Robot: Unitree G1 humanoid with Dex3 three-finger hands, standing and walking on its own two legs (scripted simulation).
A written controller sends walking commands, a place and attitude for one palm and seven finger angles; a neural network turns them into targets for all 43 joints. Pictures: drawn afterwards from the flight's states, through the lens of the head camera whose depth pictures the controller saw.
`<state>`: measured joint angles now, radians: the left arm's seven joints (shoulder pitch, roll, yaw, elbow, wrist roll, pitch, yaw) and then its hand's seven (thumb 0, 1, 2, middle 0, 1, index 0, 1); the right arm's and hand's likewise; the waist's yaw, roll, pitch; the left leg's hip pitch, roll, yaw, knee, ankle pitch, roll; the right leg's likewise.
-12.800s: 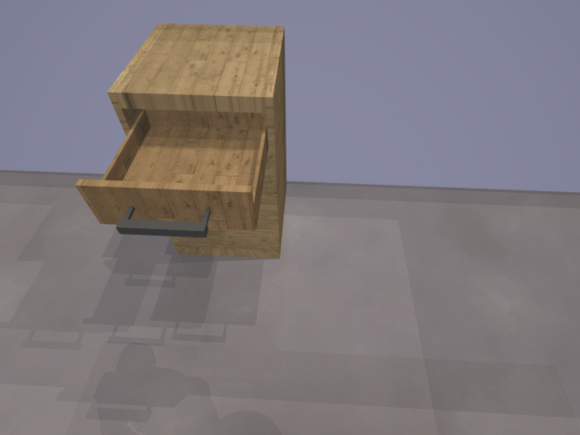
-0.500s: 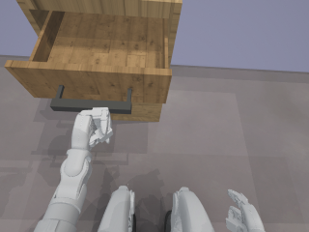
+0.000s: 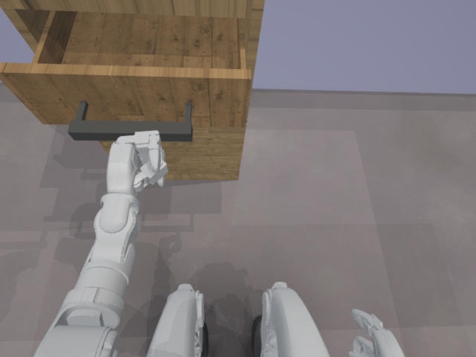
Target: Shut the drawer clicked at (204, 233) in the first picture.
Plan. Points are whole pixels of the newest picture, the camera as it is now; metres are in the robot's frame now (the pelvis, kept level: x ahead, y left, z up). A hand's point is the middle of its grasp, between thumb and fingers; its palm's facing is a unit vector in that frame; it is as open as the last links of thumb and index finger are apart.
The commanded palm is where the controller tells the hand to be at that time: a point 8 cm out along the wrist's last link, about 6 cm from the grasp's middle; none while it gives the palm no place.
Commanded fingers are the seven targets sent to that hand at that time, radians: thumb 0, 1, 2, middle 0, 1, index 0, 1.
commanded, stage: push the drawer shut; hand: left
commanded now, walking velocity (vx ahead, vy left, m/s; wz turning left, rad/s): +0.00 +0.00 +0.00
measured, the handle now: (134, 119) +0.50 +0.18 +0.02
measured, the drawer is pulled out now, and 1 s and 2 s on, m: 0.13 0.02 0.00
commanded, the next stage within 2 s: pull the fist back off the drawer in 1.42 s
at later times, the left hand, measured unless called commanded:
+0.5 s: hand (165, 135) +0.47 +0.12 +0.01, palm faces -0.01 -1.00 -0.05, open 3.3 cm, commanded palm +0.46 +0.17 +0.02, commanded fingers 0.00 0.90 0.90 -1.40 -1.60 -1.40 -1.60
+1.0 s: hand (166, 106) +0.53 +0.13 +0.01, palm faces -0.01 -1.00 -0.04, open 3.4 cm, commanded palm +0.52 +0.16 +0.02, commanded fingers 0.00 0.90 0.90 -1.40 -1.60 -1.40 -1.60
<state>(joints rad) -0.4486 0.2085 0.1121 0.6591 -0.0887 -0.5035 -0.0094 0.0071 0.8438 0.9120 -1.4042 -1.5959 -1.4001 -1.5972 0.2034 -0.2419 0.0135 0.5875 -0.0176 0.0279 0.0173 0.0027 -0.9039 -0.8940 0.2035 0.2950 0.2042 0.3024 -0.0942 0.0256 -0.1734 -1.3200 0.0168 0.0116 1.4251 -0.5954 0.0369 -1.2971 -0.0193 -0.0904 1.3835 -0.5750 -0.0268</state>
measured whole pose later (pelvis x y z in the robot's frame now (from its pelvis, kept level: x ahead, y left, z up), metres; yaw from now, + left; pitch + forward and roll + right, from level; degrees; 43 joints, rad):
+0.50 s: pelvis -0.01 +0.00 -0.01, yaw -1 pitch +29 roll -2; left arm -0.72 0.30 0.25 0.95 -0.07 -0.54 -0.05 0.04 0.83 0.90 -1.40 -1.60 -1.40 -1.60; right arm 0.25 -0.25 0.02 0.62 -0.04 0.03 0.02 0.00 -0.90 -0.89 0.20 0.29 0.20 0.30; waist -0.14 0.03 -0.16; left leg -1.38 0.03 0.01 1.44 -0.58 0.03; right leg -1.36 -0.01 -0.09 1.40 -0.56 -0.03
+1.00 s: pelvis -0.01 +0.00 -0.02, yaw -2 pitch +32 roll -4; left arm -0.97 0.43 0.35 1.15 -0.01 -0.52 -0.07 0.06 0.80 0.89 -1.40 -1.60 -1.40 -1.60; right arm 0.30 -0.25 0.04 0.61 -0.06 0.07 0.04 0.00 -0.90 -0.89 0.20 0.29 0.20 0.30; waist -0.21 0.05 -0.15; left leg -1.47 0.04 0.00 1.49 -0.59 0.04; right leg -1.44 0.01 -0.10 1.42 -0.55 -0.03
